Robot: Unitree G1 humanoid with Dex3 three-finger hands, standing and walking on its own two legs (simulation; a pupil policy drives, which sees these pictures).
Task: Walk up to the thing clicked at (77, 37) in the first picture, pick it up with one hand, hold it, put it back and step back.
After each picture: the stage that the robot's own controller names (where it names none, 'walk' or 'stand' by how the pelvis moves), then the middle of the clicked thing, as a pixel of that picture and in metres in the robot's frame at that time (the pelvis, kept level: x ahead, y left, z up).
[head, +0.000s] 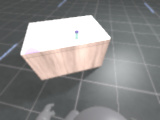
stand; (76, 35) +0.95 +0.25 -0.09
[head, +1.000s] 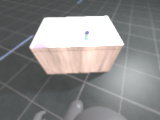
walk; (86, 35) +0.90 +0.17 -0.08
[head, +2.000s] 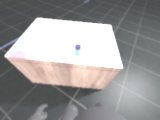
walk; (77, 50) +0.61 +0.16 -0.07
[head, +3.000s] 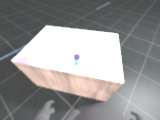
stand; (77, 60) +0.53 +0.18 -0.08
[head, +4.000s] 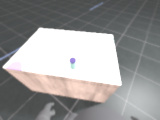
stand; (73, 63) +0.49 +0.20 -0.09
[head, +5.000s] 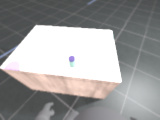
stand; (72, 61) +0.48 +0.21 -0.09
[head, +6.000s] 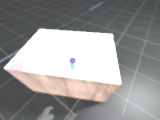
stand; (73, 63) +0.49 +0.20 -0.09
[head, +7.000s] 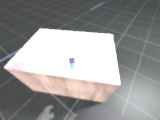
stand; (72, 63) +0.49 +0.21 -0.09
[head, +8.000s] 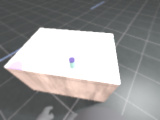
stand; (72, 63) +0.49 +0.21 -0.09
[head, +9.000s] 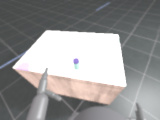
rise first; (76, 64) +0.49 +0.20 -0.09
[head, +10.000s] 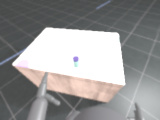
go down; (76, 62) +0.50 +0.20 -0.09
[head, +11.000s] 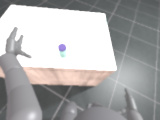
go down; (62, 51) +0.51 +0.20 -0.05
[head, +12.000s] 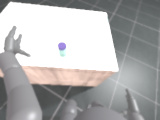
approach; (62, 50) +0.51 +0.20 -0.03
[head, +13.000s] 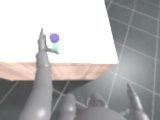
close in; (55, 42) +0.52 +0.21 +0.01
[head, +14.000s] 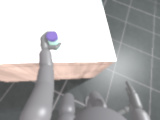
lift; (54, 41) +0.52 +0.20 +0.02
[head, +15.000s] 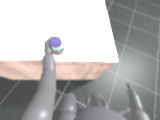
lift; (57, 46) +0.49 +0.19 +0.02
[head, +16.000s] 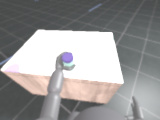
lift; (69, 62) +0.34 +0.16 +0.14
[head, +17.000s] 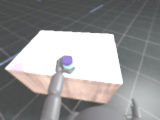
hold; (69, 65) +0.33 +0.17 +0.11
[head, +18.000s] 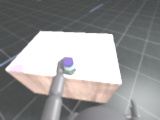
hold; (69, 67) +0.33 +0.16 +0.10
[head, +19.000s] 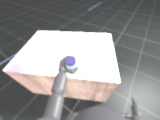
crouch; (71, 65) +0.34 +0.15 +0.09
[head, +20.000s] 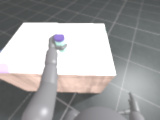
crouch; (61, 43) +0.48 +0.20 +0.13
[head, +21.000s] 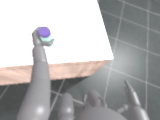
lower; (47, 38) +0.54 +0.21 +0.02
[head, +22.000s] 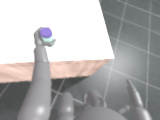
lower; (48, 38) +0.54 +0.21 +0.03
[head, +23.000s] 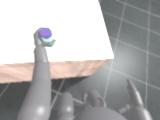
lower; (48, 38) +0.54 +0.21 +0.02
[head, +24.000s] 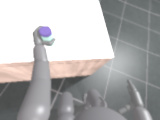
lower; (48, 37) +0.54 +0.21 +0.03
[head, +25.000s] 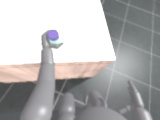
open; (55, 40) +0.53 +0.18 +0.02
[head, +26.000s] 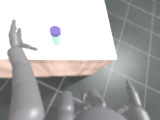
rise; (56, 36) +0.54 +0.18 +0.02
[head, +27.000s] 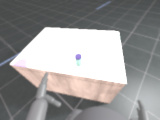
sink last; (78, 60) +0.51 +0.18 -0.04
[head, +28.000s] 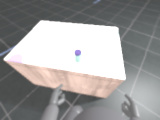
stand; (78, 56) +0.52 +0.17 -0.04
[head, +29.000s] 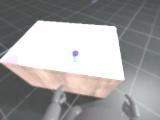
stand; (75, 56) +0.51 +0.18 -0.04
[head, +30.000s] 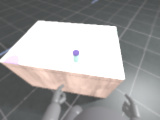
stand; (76, 56) +0.51 +0.17 -0.03
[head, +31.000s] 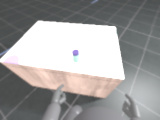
stand; (76, 56) +0.52 +0.17 -0.03
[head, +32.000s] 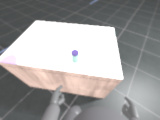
stand; (75, 56) +0.51 +0.17 -0.03
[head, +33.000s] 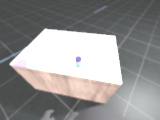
stand; (78, 62) +0.53 +0.16 -0.09
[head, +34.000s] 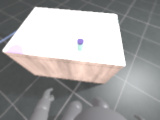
walk; (80, 45) +0.60 +0.12 -0.07
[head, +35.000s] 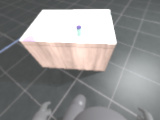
walk; (79, 31) +0.86 +0.24 -0.06
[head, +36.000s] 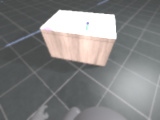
stand; (87, 26) +1.17 +0.15 -0.07
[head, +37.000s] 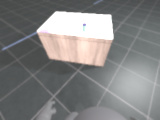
stand; (84, 27) +1.15 +0.18 -0.09
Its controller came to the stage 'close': yes
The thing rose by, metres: 0.21
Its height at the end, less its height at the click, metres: +0.00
